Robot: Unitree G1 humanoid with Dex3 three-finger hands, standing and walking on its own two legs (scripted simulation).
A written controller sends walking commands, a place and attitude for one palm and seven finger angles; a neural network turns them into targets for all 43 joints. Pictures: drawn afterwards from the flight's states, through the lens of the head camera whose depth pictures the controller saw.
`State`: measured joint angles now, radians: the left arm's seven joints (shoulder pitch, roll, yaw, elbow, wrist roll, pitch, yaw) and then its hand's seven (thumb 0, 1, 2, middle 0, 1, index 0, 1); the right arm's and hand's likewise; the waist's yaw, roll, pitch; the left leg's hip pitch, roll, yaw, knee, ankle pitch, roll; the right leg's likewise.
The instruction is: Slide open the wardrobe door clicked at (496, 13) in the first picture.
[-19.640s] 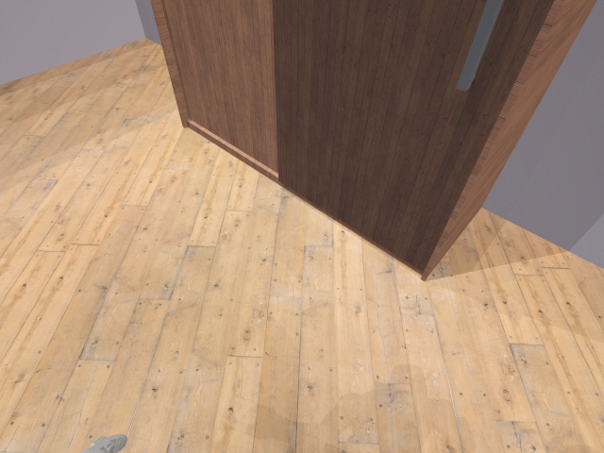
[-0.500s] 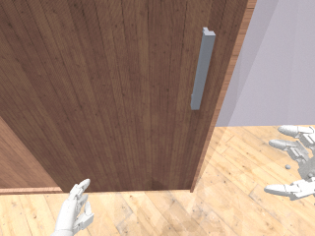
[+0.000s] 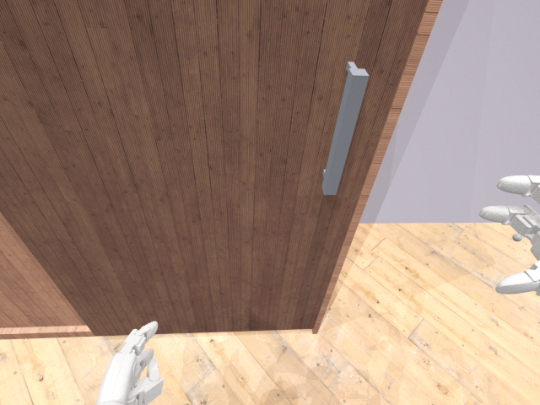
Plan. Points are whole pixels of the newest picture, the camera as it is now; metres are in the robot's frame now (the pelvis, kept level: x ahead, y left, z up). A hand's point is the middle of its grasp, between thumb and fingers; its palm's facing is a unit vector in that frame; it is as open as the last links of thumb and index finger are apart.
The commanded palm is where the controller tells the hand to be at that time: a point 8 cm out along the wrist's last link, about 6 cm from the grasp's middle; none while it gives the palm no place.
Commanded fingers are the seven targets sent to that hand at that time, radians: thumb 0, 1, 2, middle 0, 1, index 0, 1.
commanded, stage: raise the hand with hooked fingers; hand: right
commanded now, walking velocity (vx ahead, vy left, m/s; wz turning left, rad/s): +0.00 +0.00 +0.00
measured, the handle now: (339, 133) +0.53 -0.11 +0.16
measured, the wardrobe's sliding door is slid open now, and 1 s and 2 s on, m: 0.00 0.00 0.00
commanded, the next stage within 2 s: move the hooked fingers beside the handle in 0.42 s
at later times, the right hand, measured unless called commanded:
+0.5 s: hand (480, 232) +0.29 -0.25 +0.18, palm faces +0.01 +1.00 -0.09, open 14.0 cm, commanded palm +0.26 -0.30 +0.19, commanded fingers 0.00 0.50 -0.30 0.30 1.20 0.30 1.20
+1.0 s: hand (450, 204) +0.35 -0.24 +0.17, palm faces +0.00 +1.00 -0.05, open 14.0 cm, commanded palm +0.32 -0.28 +0.18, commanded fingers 0.00 0.50 -0.30 0.30 1.20 0.30 1.20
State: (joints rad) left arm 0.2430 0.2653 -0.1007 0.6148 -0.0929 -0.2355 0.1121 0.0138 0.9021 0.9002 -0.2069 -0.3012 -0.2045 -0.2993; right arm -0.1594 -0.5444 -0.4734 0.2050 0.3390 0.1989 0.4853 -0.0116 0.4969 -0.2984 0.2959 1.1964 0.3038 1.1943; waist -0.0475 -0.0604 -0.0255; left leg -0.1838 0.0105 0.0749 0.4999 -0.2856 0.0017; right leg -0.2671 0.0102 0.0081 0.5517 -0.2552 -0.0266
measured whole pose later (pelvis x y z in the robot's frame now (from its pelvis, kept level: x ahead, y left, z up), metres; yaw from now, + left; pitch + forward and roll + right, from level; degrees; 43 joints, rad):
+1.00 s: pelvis +0.02 +0.01 +0.00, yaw +1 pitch +0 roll +0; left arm 0.25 0.27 -0.07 0.61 -0.09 -0.20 0.11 0.01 0.90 0.90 -0.20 -0.30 -0.20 -0.30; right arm -0.27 -0.47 -0.41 0.29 0.30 0.16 0.41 -0.01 0.50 -0.30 0.30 1.20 0.30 1.20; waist -0.01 -0.05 -0.04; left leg -0.21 0.00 0.05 0.52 -0.32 0.02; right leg -0.27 0.00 -0.01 0.55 -0.28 -0.01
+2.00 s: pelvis +0.02 +0.02 +0.00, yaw +2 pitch +4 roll +0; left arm 0.32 0.28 -0.04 0.67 -0.08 -0.10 0.10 0.01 0.91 0.90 -0.20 -0.30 -0.20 -0.30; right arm -0.68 -0.46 -0.33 0.77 0.20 0.03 0.30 -0.01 0.50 -0.30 0.30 1.20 0.30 1.20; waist 0.06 -0.03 -0.05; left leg -0.28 -0.01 0.05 0.53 -0.31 0.02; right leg -0.34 -0.01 -0.02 0.55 -0.28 -0.01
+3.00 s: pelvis +0.02 +0.00 +0.00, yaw +3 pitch +6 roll +1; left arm 0.39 0.27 -0.04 0.67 -0.07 -0.07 0.07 0.01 0.91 0.90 -0.21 -0.30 -0.20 -0.30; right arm -0.75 -0.45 -0.34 0.88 0.18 -0.08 0.28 -0.01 0.50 -0.30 0.29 1.20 0.30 1.19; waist 0.07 -0.02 -0.07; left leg -0.34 -0.01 0.02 0.55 -0.31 0.00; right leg -0.40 -0.01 -0.04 0.60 -0.30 -0.03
